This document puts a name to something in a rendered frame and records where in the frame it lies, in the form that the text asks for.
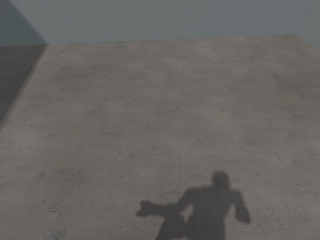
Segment left robot hand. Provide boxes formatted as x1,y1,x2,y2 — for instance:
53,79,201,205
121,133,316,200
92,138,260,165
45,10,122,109
40,228,66,240

